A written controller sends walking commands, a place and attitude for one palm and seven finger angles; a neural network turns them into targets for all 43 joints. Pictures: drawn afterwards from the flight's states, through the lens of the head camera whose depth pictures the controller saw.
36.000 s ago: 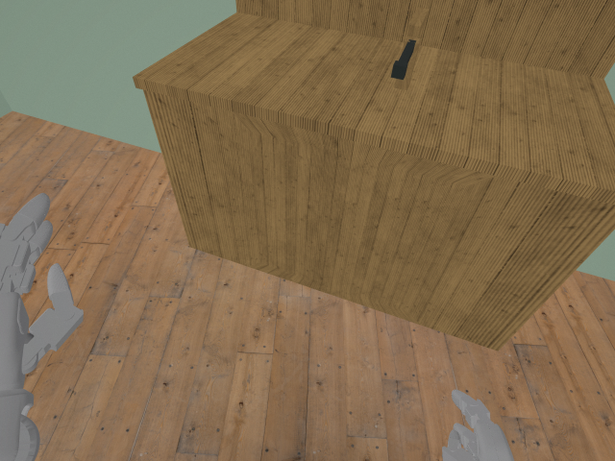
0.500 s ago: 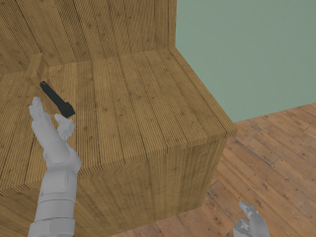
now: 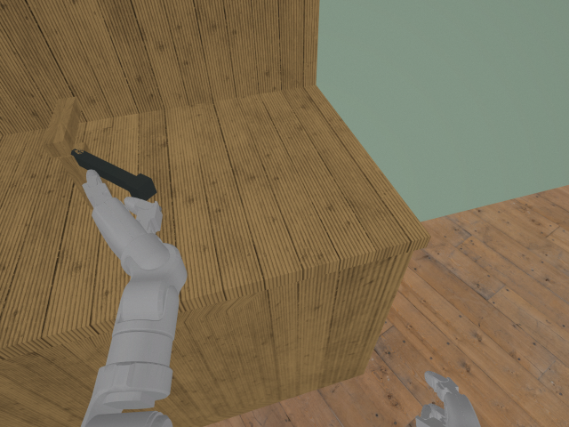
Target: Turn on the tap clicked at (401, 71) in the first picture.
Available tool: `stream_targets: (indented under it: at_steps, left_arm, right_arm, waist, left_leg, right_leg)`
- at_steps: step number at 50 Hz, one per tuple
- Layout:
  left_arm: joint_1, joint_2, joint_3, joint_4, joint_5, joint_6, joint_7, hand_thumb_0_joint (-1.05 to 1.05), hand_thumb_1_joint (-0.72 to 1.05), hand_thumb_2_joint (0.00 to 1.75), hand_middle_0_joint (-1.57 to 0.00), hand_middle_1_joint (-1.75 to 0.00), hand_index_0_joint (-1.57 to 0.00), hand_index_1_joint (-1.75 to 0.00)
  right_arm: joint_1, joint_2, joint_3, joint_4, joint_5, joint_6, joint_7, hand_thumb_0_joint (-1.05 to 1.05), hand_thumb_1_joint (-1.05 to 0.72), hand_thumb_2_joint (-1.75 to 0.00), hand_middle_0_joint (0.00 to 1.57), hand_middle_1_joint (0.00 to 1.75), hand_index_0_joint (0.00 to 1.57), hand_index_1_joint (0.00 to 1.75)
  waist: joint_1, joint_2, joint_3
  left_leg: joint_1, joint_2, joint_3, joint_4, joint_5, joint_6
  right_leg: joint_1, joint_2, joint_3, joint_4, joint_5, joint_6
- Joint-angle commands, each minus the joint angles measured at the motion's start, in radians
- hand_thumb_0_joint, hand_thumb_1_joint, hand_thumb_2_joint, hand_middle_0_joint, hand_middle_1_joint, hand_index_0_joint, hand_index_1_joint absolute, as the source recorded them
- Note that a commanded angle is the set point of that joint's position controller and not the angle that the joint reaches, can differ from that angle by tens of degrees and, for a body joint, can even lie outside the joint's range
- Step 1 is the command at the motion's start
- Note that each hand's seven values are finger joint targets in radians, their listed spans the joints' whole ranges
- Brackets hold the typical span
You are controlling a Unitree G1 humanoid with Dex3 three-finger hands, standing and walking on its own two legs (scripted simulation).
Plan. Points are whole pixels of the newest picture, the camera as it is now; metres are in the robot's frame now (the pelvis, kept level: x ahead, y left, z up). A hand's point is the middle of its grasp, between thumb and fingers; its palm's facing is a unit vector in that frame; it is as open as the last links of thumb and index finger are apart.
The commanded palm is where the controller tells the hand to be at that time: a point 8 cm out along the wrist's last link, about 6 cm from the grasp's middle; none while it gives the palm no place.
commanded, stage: push the lever round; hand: left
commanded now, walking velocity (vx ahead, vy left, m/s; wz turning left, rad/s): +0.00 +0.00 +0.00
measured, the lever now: (141, 188) +0.40 +0.25 +0.14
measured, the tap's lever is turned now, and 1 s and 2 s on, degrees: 42 64 82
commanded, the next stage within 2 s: lift the hand up off the lever in 1.22 s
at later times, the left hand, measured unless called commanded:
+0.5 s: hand (177, 194) +0.40 +0.20 +0.13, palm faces +0.81 -0.58 -0.07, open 7.5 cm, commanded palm +0.35 +0.21 +0.12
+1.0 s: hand (195, 181) +0.43 +0.18 +0.13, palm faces +0.84 -0.53 -0.11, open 7.9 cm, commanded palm +0.40 +0.20 +0.12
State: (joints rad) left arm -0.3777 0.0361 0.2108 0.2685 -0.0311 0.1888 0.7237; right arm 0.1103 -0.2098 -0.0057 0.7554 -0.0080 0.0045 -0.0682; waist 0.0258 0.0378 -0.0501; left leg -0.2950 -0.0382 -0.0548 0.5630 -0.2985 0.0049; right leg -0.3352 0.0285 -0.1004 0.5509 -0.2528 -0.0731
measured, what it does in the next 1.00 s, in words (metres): stands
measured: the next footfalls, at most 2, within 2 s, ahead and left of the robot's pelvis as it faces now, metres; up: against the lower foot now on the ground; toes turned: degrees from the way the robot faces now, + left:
none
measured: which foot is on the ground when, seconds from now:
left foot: down 0.00-1.00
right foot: down 0.00-1.00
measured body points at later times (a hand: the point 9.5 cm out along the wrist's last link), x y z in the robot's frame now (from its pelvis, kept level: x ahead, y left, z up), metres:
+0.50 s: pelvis +0.00 -0.01 +0.00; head +0.00 -0.03 +0.45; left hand +0.35 +0.22 +0.13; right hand +0.16 -0.25 -0.12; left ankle +0.00 +0.12 -0.73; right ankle +0.02 -0.07 -0.73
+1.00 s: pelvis -0.01 -0.03 -0.01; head +0.01 -0.05 +0.44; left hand +0.39 +0.20 +0.14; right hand +0.11 -0.27 -0.14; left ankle +0.00 +0.12 -0.73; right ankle +0.02 -0.07 -0.73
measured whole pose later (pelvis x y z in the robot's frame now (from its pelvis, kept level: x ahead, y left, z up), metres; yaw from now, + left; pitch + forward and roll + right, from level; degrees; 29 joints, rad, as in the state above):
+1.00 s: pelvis -0.01 -0.03 -0.01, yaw +0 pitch +8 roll +1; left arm -0.78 0.07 0.37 0.72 0.06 0.15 0.94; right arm 0.17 -0.22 -0.03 0.81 -0.05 -0.01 -0.01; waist -0.05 0.03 -0.10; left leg -0.47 -0.01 -0.07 0.65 -0.31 -0.03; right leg -0.51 0.05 -0.12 0.63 -0.26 -0.11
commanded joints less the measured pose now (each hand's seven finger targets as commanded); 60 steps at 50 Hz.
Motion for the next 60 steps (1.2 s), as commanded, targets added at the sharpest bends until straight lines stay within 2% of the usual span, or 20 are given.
stream_targets:
  at_steps: [1, 10, 13, 15, 17, 25, 27, 30, 32, 35, 38, 40, 43, 45, 47, 50, 52, 55, 58, 60]
  left_arm:
    - [-0.43, 0.082, -0.057, -0.205, 0.049, -0.053, 0.014, 0.0, 0.9, 0.9, -0.15, -0.15, -0.15, -0.15]
    - [-0.488, 0.115, 0.007, -0.113, 0.064, -0.037, 0.071, 0.0, 0.9, 0.9, -0.15, -0.15, -0.15, -0.15]
    - [-0.56, 0.063, -0.04, -0.076, 0.068, -0.04, 0.085, 0.0, 0.9, 0.9, -0.15, -0.15, -0.15, -0.15]
    - [-0.563, 0.121, 0.025, -0.051, 0.069, -0.044, 0.101, 0.0, 0.9, 0.9, -0.15, -0.15, -0.15, -0.15]
    - [-0.616, 0.061, -0.038, -0.051, 0.076, -0.05, 0.107, 0.0, 0.9, 0.9, -0.15, -0.15, -0.15, -0.15]
    - [-0.644, 0.123, 0.048, 0.027, 0.091, -0.047, 0.147, 0.0, 0.9, 0.9, -0.15, -0.15, -0.15, -0.15]
    - [-0.701, 0.064, -0.01, 0.048, 0.093, -0.046, 0.153, 0.0, 0.9, 0.9, -0.15, -0.15, -0.15, -0.15]
    - [-0.731, 0.131, 0.057, 0.09, 0.098, -0.056, 0.174, 0.0, 0.9, 0.9, -0.15, -0.15, -0.15, -0.15]
    - [-0.779, 0.086, 0.014, 0.097, 0.109, -0.063, 0.182, 0.0, 0.9, 0.9, -0.15, -0.15, -0.15, -0.15]
    - [-0.774, 0.145, 0.072, 0.127, 0.121, -0.069, 0.192, 0.0, 0.9, 0.9, -0.15, -0.15, -0.15, -0.15]
    - [-0.803, 0.108, 0.038, 0.156, 0.12, -0.068, 0.191, 0.0, 0.9, 0.9, -0.15, -0.15, -0.15, -0.15]
    - [-0.789, 0.184, 0.111, 0.19, 0.122, -0.069, 0.195, 0.0, 0.9, 0.9, -0.15, -0.15, -0.15, -0.15]
    - [-0.859, 0.148, 0.066, 0.199, 0.128, -0.078, 0.193, 0.0, 0.9, 0.9, -0.15, -0.15, -0.15, -0.15]
    - [-0.851, 0.24, 0.145, 0.244, 0.134, -0.08, 0.199, 0.0, 0.9, 0.9, -0.15, -0.15, -0.15, -0.15]
    - [-0.908, 0.193, 0.094, 0.248, 0.135, -0.089, 0.195, 0.0, 0.9, 0.9, -0.15, -0.15, -0.15, -0.15]
    - [-0.909, 0.295, 0.176, 0.293, 0.143, -0.1, 0.2, 0.0, 0.9, 0.9, -0.15, -0.15, -0.15, -0.15]
    - [-0.947, 0.238, 0.126, 0.295, 0.148, -0.108, 0.197, 0.0, 0.9, 0.9, -0.15, -0.15, -0.15, -0.15]
    - [-0.918, 0.321, 0.202, 0.335, 0.156, -0.108, 0.198, 0.0, 0.9, 0.9, -0.15, -0.15, -0.15, -0.15]
    - [-0.961, 0.292, 0.172, 0.361, 0.157, -0.116, 0.196, 0.0, 0.9, 0.9, -0.15, -0.15, -0.15, -0.15]
    - [-0.956, 0.326, 0.204, 0.364, 0.162, -0.124, 0.196, 0.0, 0.9, 0.9, -0.15, -0.15, -0.15, -0.15]
  right_arm:
    - [-0.138, -0.113, -0.037, -0.143, -0.005, -0.04, 0.004, 0.0, -0.9, -0.9, 0.2, 0.3, 0.2, 0.3]
    - [-0.123, -0.113, -0.044, -0.121, -0.016, -0.029, 0.018, 0.0, -0.9, -0.9, 0.2, 0.3, 0.2, 0.3]
    - [-0.122, -0.109, -0.042, -0.118, -0.017, -0.034, 0.026, 0.0, -0.9, -0.9, 0.2, 0.3, 0.2, 0.3]
    - [-0.113, -0.114, -0.047, -0.109, -0.018, -0.033, 0.025, 0.0, -0.9, -0.9, 0.2, 0.3, 0.2, 0.3]
    - [-0.116, -0.107, -0.044, -0.112, -0.02, -0.036, 0.032, 0.0, -0.9, -0.9, 0.2, 0.3, 0.2, 0.3]
    - [-0.084, -0.117, -0.056, -0.096, -0.027, -0.031, 0.044, 0.0, -0.9, -0.9, 0.2, 0.3, 0.2, 0.3]
    - [-0.083, -0.112, -0.051, -0.097, -0.028, -0.038, 0.052, 0.0, -0.9, -0.9, 0.2, 0.3, 0.2, 0.3]
    - [-0.071, -0.121, -0.058, -0.08, -0.029, -0.044, 0.051, 0.0, -0.9, -0.9, 0.2, 0.3, 0.2, 0.3]
    - [-0.064, -0.114, -0.057, -0.079, -0.032, -0.051, 0.059, 0.0, -0.9, -0.9, 0.2, 0.3, 0.2, 0.3]
    - [-0.044, -0.123, -0.064, -0.07, -0.038, -0.05, 0.061, 0.0, -0.9, -0.9, 0.2, 0.3, 0.2, 0.3]
    - [-0.035, -0.118, -0.059, -0.077, -0.037, -0.05, 0.065, 0.0, -0.9, -0.9, 0.2, 0.3, 0.2, 0.3]
    - [-0.028, -0.128, -0.063, -0.069, -0.037, -0.048, 0.058, 0.0, -0.9, -0.9, 0.2, 0.3, 0.2, 0.3]
    - [-0.02, -0.12, -0.059, -0.07, -0.036, -0.05, 0.06, 0.0, -0.9, -0.9, 0.2, 0.3, 0.2, 0.3]
    - [-0.009, -0.131, -0.063, -0.058, -0.037, -0.047, 0.055, 0.0, -0.9, -0.9, 0.2, 0.3, 0.2, 0.3]
    - [-0.004, -0.125, -0.059, -0.063, -0.036, -0.05, 0.057, 0.0, -0.9, -0.9, 0.2, 0.3, 0.2, 0.3]
    - [0.015, -0.136, -0.064, -0.054, -0.038, -0.046, 0.051, 0.0, -0.9, -0.9, 0.2, 0.3, 0.2, 0.3]
    - [0.03, -0.127, -0.062, -0.059, -0.04, -0.048, 0.057, 0.0, -0.9, -0.9, 0.2, 0.3, 0.2, 0.3]
    - [0.054, -0.14, -0.068, -0.053, -0.043, -0.041, 0.055, 0.0, -0.9, -0.9, 0.2, 0.3, 0.2, 0.3]
    - [0.075, -0.139, -0.066, -0.056, -0.044, -0.044, 0.062, 0.0, -0.9, -0.9, 0.2, 0.3, 0.2, 0.3]
    - [0.082, -0.144, -0.072, -0.052, -0.048, -0.045, 0.064, 0.0, -0.9, -0.9, 0.2, 0.3, 0.2, 0.3]
  waist:
    - [-0.013, -0.028, -0.271]
    - [-0.01, -0.047, -0.299]
    - [-0.029, -0.064, -0.274]
    - [-0.019, -0.074, -0.288]
    - [-0.038, -0.056, -0.3]
    - [-0.029, -0.051, -0.341]
    - [-0.05, -0.069, -0.33]
    - [-0.045, -0.079, -0.325]
    - [-0.059, -0.066, -0.34]
    - [-0.05, -0.047, -0.362]
    - [-0.068, -0.089, -0.356]
    - [-0.054, -0.091, -0.35]
    - [-0.077, -0.077, -0.352]
    - [-0.068, -0.071, -0.341]
    - [-0.09, -0.084, -0.35]
    - [-0.082, -0.077, -0.36]
    - [-0.095, -0.067, -0.391]
    - [-0.085, -0.065, -0.405]
    - [-0.109, -0.104, -0.397]
    - [-0.101, -0.058, -0.402]
  left_leg:
    - [0.025, 0.017, 0.001, -0.059, 0.231, -0.01]
    - [-0.006, 0.015, 0.008, -0.039, 0.244, -0.007]
    - [-0.017, 0.016, 0.01, -0.036, 0.198, -0.002]
    - [-0.032, 0.014, 0.007, -0.035, 0.194, 0.0]
    - [-0.027, 0.013, 0.016, -0.022, 0.202, 0.0]
    - [-0.066, 0.011, 0.018, -0.007, 0.213, 0.001]
    - [-0.07, 0.01, 0.019, -0.002, 0.192, 0.004]
    - [-0.098, 0.01, 0.016, -0.004, 0.14, 0.008]
    - [-0.091, 0.01, 0.022, 0.006, 0.147, 0.008]
    - [-0.107, 0.008, 0.023, 0.013, 0.155, 0.008]
    - [-0.134, 0.007, 0.03, 0.023, 0.139, 0.011]
    - [-0.16, 0.004, 0.028, 0.017, 0.119, 0.014]
    - [-0.164, 0.007, 0.035, 0.021, 0.095, 0.014]
    - [-0.19, 0.006, 0.033, 0.022, 0.075, 0.017]
    - [-0.19, 0.008, 0.037, 0.027, 0.068, 0.019]
    - [-0.218, 0.008, 0.036, 0.036, 0.059, 0.021]
    - [-0.206, 0.007, 0.039, 0.035, 0.077, 0.02]
    - [-0.237, 0.006, 0.035, 0.042, 0.084, 0.02]
    - [-0.244, 0.008, 0.04, 0.046, 0.08, 0.023]
    - [-0.238, 0.005, 0.038, 0.044, 0.086, 0.024]
  right_leg:
    - [0.154, -0.051, 0.058, -0.074, 0.143, 0.035]
    - [0.167, -0.054, 0.06, -0.065, 0.19, 0.039]
    - [0.129, -0.054, 0.059, -0.074, 0.132, 0.043]
    - [0.141, -0.052, 0.061, -0.073, 0.132, 0.043]
    - [0.13, -0.057, 0.062, -0.065, 0.152, 0.046]
    - [0.144, -0.057, 0.062, -0.045, 0.191, 0.049]
    - [0.117, -0.059, 0.063, -0.048, 0.167, 0.054]
    - [0.104, -0.054, 0.069, -0.061, 0.093, 0.055]
    - [0.091, -0.055, 0.067, -0.05, 0.103, 0.055]
    - [0.099, -0.052, 0.07, -0.039, 0.122, 0.053]
    - [0.1, -0.064, 0.081, -0.04, 0.145, 0.067]
    - [0.107, -0.062, 0.088, -0.046, 0.121, 0.067]
    - [0.092, -0.067, 0.095, -0.051, 0.088, 0.072]
    - [0.087, -0.065, 0.104, -0.059, 0.042, 0.07]
    - [0.077, -0.07, 0.112, -0.061, 0.038, 0.077]
    - [0.09, -0.073, 0.128, -0.063, 0.029, 0.08]
    - [0.093, -0.074, 0.119, -0.044, 0.09, 0.082]
    - [0.118, -0.078, 0.125, -0.032, 0.144, 0.086]
    - [0.105, -0.08, 0.125, -0.034, 0.149, 0.095]
    - [0.099, -0.072, 0.118, -0.027, 0.156, 0.088]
